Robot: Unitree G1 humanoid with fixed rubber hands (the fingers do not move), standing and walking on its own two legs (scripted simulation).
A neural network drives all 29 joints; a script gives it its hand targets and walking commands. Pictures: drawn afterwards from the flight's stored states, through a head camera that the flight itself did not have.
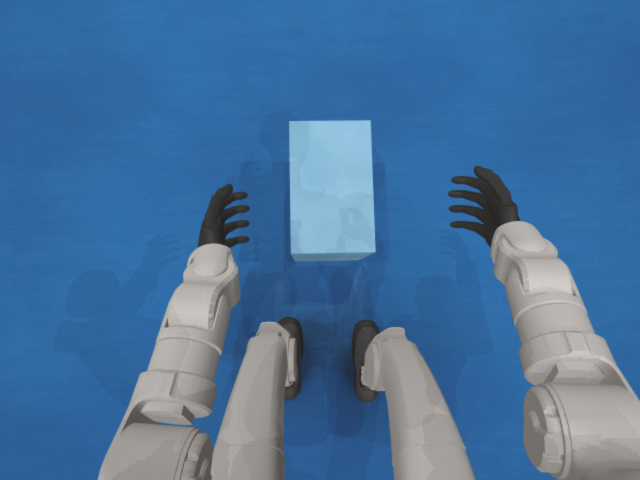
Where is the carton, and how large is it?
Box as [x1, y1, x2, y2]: [289, 120, 375, 261]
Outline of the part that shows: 370,120 289,121 291,254 295,261 357,260 375,251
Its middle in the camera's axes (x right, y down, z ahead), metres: +0.02 -0.10 +0.92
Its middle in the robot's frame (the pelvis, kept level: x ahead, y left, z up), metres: +0.51 -0.01 -0.55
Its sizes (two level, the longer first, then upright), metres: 0.276 0.170 0.276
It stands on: the floor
